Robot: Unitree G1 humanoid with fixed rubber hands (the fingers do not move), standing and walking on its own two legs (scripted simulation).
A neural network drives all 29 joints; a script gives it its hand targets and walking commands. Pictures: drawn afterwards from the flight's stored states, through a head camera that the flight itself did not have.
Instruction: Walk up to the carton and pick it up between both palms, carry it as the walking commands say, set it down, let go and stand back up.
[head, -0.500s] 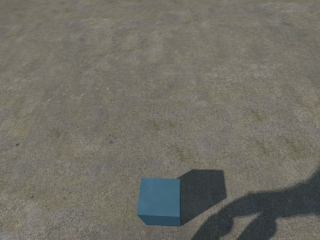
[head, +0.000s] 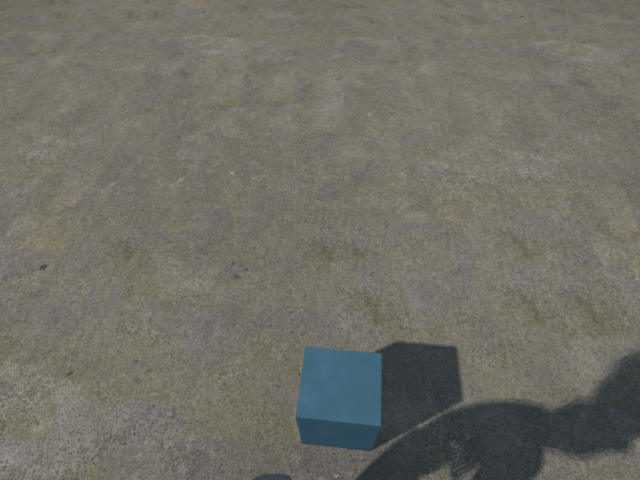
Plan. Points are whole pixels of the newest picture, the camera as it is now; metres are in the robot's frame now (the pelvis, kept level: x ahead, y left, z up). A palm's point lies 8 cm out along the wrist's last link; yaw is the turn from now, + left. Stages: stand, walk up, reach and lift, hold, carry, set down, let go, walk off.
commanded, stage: walk up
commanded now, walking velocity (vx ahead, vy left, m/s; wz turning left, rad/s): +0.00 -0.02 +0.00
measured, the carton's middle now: (339, 401) +0.38 +0.00 -0.63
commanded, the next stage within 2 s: stand in 1.44 s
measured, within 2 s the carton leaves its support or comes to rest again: neither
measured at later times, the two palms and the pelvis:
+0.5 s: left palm out of the picture +0.01 +0.24 -0.13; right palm out of the picture -0.01 -0.21 -0.14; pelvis +0.00 +0.01 +0.01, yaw -2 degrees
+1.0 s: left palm out of the picture +0.01 +0.21 -0.13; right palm out of the picture +0.01 -0.22 -0.14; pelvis +0.03 -0.01 +0.01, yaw -2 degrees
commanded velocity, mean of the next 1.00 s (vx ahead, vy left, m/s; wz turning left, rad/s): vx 0.00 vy -0.01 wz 0.00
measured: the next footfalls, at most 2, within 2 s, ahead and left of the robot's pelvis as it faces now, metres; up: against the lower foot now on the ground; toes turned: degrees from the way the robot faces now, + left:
right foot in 0.22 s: -0.01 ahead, -0.09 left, +0.00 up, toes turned -3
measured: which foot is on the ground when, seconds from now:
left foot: down 0.00-1.00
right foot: up 0.00-0.20, down 0.22-1.00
